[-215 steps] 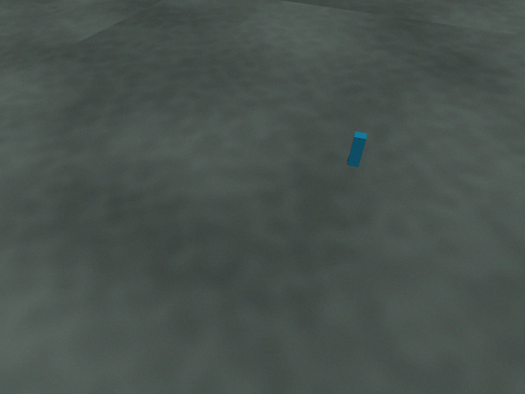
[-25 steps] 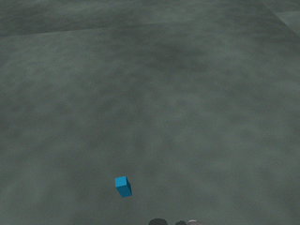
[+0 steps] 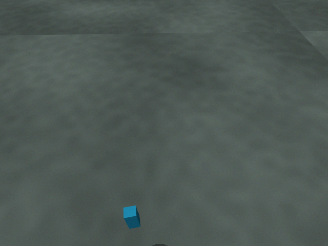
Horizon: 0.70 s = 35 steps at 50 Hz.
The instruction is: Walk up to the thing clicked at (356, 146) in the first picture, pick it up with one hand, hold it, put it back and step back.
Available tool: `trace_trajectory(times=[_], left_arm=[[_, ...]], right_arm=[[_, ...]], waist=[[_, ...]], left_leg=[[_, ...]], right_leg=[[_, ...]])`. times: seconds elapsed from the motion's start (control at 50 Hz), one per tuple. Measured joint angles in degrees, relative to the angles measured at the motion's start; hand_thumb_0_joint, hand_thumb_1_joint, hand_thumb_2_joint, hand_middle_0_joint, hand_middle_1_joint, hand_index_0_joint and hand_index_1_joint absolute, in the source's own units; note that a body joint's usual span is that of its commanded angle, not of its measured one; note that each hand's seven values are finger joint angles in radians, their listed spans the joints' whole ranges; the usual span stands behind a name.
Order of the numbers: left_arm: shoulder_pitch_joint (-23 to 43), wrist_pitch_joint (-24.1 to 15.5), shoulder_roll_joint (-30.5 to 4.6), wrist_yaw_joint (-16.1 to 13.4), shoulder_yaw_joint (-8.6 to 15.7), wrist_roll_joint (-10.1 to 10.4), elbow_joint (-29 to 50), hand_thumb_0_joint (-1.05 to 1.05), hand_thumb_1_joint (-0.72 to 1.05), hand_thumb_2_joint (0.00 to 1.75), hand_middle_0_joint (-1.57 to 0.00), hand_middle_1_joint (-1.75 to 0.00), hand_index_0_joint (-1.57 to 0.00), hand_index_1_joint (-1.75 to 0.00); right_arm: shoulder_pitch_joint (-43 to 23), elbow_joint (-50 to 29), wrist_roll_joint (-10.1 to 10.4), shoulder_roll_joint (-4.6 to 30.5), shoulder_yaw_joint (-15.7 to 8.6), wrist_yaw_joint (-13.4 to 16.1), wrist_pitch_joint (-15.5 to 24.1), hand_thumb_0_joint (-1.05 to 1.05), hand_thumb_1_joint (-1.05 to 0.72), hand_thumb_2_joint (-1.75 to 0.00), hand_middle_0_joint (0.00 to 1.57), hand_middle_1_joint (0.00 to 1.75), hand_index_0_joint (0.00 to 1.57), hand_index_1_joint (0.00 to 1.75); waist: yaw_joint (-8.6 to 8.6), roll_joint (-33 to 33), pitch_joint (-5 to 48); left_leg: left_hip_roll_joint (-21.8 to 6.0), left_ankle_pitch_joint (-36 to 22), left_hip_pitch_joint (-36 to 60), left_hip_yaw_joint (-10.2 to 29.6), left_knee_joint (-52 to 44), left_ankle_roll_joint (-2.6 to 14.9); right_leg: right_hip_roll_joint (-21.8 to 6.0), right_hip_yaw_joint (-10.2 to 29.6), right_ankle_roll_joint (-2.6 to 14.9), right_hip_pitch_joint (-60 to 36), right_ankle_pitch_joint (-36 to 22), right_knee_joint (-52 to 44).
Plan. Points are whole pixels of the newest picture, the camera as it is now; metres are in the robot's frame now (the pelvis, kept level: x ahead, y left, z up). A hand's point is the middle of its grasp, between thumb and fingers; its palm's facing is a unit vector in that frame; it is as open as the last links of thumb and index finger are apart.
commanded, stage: walk up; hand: left
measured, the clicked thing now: (132, 217) +0.39 +0.20 -0.66
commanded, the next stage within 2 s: stand in 1.02 s
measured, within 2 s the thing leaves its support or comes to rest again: neither
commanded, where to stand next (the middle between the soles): +0.06 +0.00 m, yaw -1 degrees
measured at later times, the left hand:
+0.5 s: hand out of the picture +0.10 +0.27 -0.14, palm faces +0.01 -0.94 -0.34, open 7.3 cm
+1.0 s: hand out of the picture +0.10 +0.26 -0.14, palm faces +0.01 -0.94 -0.33, open 7.3 cm
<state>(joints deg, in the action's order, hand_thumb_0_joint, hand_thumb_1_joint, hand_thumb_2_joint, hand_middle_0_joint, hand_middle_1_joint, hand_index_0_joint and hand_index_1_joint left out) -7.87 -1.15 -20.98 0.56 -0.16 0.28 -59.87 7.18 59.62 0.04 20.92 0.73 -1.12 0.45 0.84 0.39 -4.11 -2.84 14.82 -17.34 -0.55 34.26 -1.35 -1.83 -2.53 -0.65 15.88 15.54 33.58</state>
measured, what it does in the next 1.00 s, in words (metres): stands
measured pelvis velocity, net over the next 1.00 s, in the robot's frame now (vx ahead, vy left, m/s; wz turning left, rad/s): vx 0.02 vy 0.01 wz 0.01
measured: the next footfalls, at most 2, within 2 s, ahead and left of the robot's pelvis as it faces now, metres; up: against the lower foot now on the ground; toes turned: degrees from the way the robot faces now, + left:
none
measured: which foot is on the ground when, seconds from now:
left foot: down 0.00-1.00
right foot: down 0.00-1.00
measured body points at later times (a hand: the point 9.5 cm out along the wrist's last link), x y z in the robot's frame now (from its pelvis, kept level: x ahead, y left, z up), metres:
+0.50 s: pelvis +0.01 +0.01 +0.02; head +0.02 +0.01 +0.47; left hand +0.10 +0.31 -0.11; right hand +0.11 -0.29 -0.11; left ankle +0.04 +0.14 -0.73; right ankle +0.03 -0.13 -0.73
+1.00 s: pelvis +0.02 +0.01 +0.02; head +0.03 +0.01 +0.47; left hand +0.10 +0.31 -0.12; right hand +0.10 -0.29 -0.12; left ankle +0.04 +0.14 -0.73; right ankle +0.03 -0.13 -0.73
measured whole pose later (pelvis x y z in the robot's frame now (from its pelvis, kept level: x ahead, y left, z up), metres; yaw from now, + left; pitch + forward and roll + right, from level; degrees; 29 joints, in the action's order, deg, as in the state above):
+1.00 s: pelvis +0.02 +0.01 +0.02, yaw +1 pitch -2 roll +0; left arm -4.3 -0.4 -19.6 0.7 0.9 -0.4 -67.1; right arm 4.7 66.6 -0.3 20.0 0.0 -0.7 0.0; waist 0.1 -0.3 -2.8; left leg -1.4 8.9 -9.0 -0.6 19.6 -0.8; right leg -2.9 -3.1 -1.9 7.2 9.7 18.6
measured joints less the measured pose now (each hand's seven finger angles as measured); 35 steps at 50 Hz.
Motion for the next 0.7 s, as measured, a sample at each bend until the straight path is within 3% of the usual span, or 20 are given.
trace_trajectory(times=[0.32, 0.7], left_arm=[[4.3, 0.2, 0.5, 0.1, 0.3, -0.1, -6.5, 0.01, 0.91, 0.89, -0.20, -0.30, -0.21, -0.30], [4.0, 0.7, 1.1, 0.3, 0.9, -0.6, -7.6, 0.01, 0.91, 0.89, -0.20, -0.30, -0.21, -0.30]], right_arm=[[-5.2, 5.6, 0.2, -0.2, -0.2, 0.3, -0.2, 0.00, -0.91, -0.90, 0.21, 0.30, 0.20, 0.30], [-2.6, 7.6, -0.3, -0.8, -0.4, 0.2, -0.3, 0.00, -0.91, -0.90, 0.21, 0.30, 0.20, 0.30]], waist=[[0.22, -1.0, 0.4], [-0.66, -0.5, 1.3]], left_leg=[[0.8, -4.8, 6.2, -0.2, -10.8, 0.37], [1.5, -6.4, 8.0, -0.4, -14.7, 0.71]], right_leg=[[-0.4, -0.3, -0.75, -6.6, -5.0, -11.4], [-1.1, -0.3, -1.26, -8.3, -6.4, -14.9]])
